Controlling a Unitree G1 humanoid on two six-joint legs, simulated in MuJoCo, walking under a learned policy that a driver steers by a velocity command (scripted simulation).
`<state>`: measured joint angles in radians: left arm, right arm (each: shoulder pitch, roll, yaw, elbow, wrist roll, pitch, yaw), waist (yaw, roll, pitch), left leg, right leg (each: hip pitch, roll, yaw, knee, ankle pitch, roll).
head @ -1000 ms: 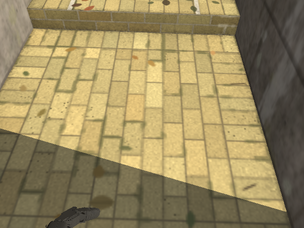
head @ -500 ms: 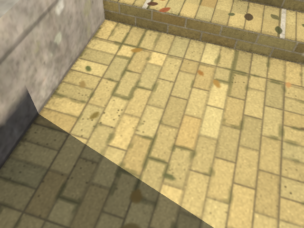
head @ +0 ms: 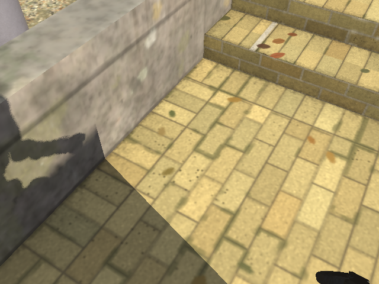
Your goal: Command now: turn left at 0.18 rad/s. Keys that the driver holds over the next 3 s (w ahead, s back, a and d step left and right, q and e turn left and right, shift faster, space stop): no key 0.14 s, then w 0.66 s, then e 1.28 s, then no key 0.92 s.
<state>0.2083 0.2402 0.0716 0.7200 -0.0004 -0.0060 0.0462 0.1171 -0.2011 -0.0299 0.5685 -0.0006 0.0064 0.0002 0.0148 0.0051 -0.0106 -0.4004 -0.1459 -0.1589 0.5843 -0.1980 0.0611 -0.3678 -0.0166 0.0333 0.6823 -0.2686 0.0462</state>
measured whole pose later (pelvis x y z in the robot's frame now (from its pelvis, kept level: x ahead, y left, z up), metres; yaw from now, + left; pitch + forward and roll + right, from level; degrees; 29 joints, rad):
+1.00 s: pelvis +0.30 -0.09 +0.01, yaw -2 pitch +2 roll +0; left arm 0.24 0.26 0.04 0.76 0.01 -0.08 -0.02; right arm 0.23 -0.29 -0.06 0.67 -0.01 -0.07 -0.03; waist 0.03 0.03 0.03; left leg -0.58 0.05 -0.04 1.18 -0.33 -0.05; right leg -0.31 0.08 0.00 0.40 -0.13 -0.08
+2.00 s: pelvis +0.37 -0.13 +0.02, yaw -37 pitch +3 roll +3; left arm 0.22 0.29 0.06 0.59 0.00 0.03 0.03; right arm 0.12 -0.31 -0.10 0.70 -0.01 0.02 -0.05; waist 0.01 0.03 0.03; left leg -0.59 -0.01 -0.06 1.08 -0.31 -0.09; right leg -0.31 0.05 0.11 0.48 -0.21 -0.07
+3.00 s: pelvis +0.37 -0.14 +0.01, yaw -45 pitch -2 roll +0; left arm 0.25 0.21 0.02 0.70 0.01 -0.01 0.02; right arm 0.23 -0.25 -0.04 0.86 -0.01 0.00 -0.03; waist -0.02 0.00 0.04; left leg -0.21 0.03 -0.07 0.53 -0.29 -0.06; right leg -0.20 0.03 0.06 0.56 -0.33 -0.01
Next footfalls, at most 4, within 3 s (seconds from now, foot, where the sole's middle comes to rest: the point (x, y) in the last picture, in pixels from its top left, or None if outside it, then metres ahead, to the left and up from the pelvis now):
0.80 right None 0.38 -0.17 -0.76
1.30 left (195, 280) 0.52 0.01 -0.76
1.74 right None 0.37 -0.22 -0.76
2.28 left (215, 281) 0.51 -0.05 -0.76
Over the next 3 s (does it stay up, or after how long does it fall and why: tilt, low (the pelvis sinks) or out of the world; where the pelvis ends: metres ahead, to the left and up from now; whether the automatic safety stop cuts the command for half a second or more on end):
stays up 0.37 -0.14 0.01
